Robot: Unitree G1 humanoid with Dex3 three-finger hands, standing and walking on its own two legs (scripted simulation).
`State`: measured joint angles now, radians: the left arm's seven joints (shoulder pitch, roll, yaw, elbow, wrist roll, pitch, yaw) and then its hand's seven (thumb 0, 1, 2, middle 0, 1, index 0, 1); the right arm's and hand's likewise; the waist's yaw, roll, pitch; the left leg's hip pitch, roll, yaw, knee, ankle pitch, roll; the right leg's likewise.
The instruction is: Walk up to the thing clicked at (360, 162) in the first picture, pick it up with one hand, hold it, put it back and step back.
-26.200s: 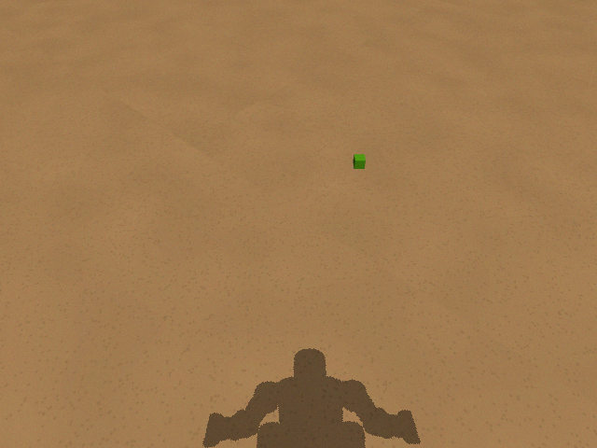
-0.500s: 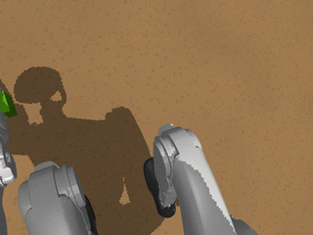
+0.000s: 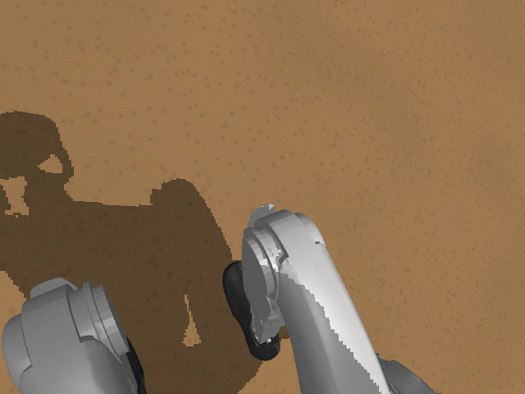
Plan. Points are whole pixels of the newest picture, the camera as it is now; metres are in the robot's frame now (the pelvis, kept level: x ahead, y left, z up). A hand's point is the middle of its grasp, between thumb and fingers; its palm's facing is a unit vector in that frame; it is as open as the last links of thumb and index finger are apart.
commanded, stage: rest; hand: left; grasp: from above
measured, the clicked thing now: out of the picture +0.47 +0.30 -0.28
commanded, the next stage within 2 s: open in 0.02 s
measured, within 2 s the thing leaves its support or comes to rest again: neither
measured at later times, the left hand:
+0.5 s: hand out of the picture +0.46 +0.30 -0.24, palm faces -0.38 -0.24 -0.89, open 10.1 cm
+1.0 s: hand out of the picture +0.45 +0.30 -0.24, palm faces -0.41 -0.24 -0.88, open 13.3 cm
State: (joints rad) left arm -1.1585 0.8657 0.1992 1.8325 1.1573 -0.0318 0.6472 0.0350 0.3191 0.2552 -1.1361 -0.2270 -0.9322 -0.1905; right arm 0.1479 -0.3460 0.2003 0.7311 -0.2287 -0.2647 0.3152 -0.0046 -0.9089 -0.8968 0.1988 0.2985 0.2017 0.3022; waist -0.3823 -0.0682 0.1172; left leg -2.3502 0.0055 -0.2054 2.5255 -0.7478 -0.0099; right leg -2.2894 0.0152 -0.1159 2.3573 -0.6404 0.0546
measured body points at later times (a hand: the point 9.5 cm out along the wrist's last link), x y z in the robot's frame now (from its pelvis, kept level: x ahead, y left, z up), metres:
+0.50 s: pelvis -0.01 +0.00 +0.00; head +0.28 +0.11 +0.33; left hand +0.47 +0.31 -0.19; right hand +0.00 -0.25 -0.05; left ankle +0.06 +0.13 -0.27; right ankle +0.11 -0.12 -0.27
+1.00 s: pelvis -0.01 +0.00 +0.01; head +0.28 +0.10 +0.33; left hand +0.47 +0.31 -0.19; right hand +0.01 -0.26 -0.05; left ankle +0.06 +0.13 -0.27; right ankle +0.11 -0.12 -0.27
